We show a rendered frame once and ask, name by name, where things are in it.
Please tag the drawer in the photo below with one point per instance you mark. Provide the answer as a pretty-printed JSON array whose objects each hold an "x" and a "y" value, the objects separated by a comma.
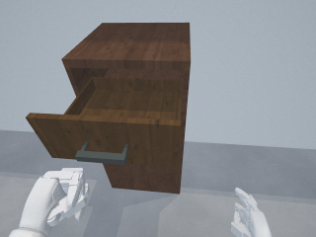
[{"x": 112, "y": 112}]

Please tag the robot left hand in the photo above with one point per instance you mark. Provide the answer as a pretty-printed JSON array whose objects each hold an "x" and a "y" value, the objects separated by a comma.
[{"x": 67, "y": 187}]

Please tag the handle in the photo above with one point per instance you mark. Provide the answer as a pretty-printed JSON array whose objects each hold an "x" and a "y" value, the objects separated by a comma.
[{"x": 101, "y": 157}]

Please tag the robot right hand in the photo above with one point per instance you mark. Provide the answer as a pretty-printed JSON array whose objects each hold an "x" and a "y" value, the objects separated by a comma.
[{"x": 254, "y": 221}]

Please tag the left robot forearm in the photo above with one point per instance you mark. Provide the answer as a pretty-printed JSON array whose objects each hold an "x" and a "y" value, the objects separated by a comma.
[{"x": 26, "y": 232}]

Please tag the cabinet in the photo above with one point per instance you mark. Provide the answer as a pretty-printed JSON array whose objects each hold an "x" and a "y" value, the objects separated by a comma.
[{"x": 137, "y": 51}]

